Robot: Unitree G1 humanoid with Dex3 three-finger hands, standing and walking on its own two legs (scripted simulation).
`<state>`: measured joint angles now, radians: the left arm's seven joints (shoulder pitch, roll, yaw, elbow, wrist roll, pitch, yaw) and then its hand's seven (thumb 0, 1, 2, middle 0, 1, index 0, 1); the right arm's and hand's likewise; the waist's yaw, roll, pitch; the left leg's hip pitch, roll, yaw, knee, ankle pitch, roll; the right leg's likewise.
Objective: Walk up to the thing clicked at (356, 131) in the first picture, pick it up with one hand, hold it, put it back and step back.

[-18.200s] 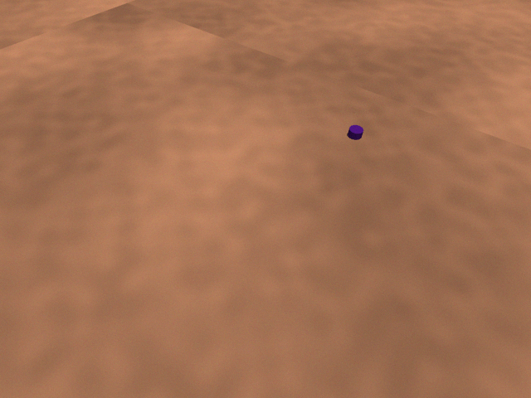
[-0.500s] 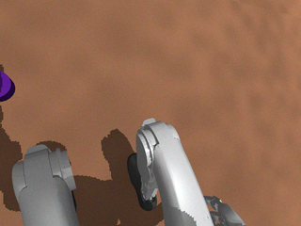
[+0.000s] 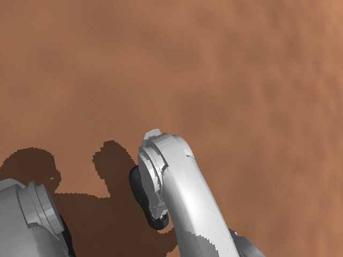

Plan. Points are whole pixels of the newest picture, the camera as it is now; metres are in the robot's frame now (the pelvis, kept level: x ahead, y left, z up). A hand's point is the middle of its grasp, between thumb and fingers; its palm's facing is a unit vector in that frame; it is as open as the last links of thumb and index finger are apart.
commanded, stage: rest palm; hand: left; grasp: from above
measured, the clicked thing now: out of the picture +0.49 +0.31 -0.29
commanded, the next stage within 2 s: close in 0.92 s
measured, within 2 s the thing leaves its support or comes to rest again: neither
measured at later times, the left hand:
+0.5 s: hand out of the picture +0.46 +0.31 -0.25, palm faces -0.43 -0.13 -0.89, open 13.7 cm
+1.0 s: hand out of the picture +0.47 +0.31 -0.26, palm faces -0.44 -0.15 -0.89, open 13.8 cm
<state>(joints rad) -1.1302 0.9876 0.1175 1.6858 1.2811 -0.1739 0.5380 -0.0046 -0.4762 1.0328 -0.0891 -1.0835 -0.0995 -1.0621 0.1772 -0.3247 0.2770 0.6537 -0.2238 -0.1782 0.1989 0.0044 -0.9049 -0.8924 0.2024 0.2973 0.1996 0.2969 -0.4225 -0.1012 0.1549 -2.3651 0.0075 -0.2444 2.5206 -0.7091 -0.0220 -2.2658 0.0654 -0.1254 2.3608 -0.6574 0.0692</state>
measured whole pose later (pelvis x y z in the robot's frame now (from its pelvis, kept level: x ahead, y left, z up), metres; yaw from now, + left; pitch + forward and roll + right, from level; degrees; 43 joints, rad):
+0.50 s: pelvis +0.00 +0.00 +0.00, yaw -1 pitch +28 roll -15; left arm -1.12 1.03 0.06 1.74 1.30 -0.23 0.60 -0.01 -0.50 1.06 -0.09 -1.08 -0.09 -1.08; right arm 0.12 -0.35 0.31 0.64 -0.25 -0.20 0.22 0.00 -0.91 -0.90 0.20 0.30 0.20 0.30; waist -0.41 -0.15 0.18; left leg -2.34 0.01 -0.28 2.54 -0.71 -0.01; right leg -2.22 0.07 -0.15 2.35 -0.65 0.07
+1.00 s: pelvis -0.01 +0.01 +0.00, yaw -2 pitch +28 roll -16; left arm -1.13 1.07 0.08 1.76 1.25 -0.19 0.61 0.00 -0.53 1.08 -0.10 -1.09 -0.08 -1.10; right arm 0.13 -0.36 0.36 0.62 -0.25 -0.24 0.24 0.00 -0.91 -0.90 0.20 0.30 0.20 0.30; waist -0.44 -0.16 0.22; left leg -2.34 0.01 -0.28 2.53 -0.71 -0.01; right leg -2.21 0.08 -0.16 2.33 -0.64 0.08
